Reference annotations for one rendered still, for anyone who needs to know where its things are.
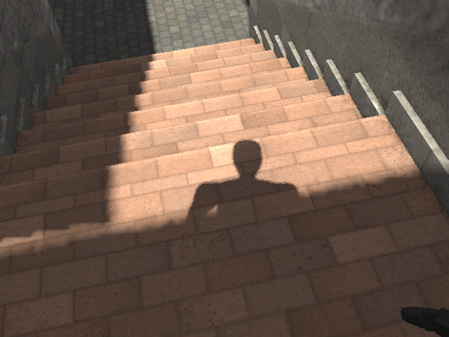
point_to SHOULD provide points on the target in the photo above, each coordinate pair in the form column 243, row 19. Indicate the robot right hand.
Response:
column 428, row 318

